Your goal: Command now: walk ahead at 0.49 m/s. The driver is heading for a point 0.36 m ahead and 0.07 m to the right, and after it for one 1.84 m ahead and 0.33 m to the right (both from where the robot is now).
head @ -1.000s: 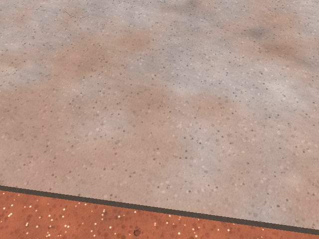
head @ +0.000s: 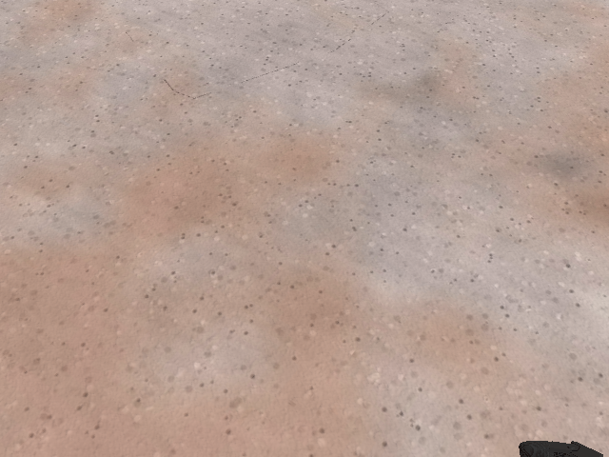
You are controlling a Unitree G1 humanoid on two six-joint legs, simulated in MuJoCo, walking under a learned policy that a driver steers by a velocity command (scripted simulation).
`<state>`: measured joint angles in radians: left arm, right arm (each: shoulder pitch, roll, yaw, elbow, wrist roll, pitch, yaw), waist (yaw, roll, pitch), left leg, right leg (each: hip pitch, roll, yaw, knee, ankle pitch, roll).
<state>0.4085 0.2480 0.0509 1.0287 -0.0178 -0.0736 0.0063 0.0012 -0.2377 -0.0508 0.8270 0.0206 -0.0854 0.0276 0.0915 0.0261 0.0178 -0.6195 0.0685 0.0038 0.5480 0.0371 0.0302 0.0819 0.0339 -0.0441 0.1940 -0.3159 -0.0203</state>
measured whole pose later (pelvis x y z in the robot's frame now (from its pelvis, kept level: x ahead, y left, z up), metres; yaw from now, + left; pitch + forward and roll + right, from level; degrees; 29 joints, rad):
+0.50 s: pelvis +0.27 +0.02 +0.00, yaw -12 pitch +0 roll +3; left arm 0.13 0.25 0.08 0.87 -0.02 -0.03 -0.02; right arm 0.30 -0.25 -0.07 0.97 -0.01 -0.09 -0.02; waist -0.05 -0.03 0.01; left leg 0.06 -0.03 0.25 0.21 -0.27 0.02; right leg -0.68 -0.12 0.02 0.74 0.04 -0.03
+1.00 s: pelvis +0.54 -0.10 +0.01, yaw -21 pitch +1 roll -1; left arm 0.32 0.23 0.07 0.89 -0.01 -0.08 0.00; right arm 0.06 -0.27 -0.07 0.87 0.01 -0.08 0.01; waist 0.05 0.05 0.02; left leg -0.68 0.14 -0.03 0.67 0.07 -0.02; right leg -0.03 0.08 -0.01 0.22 -0.22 -0.08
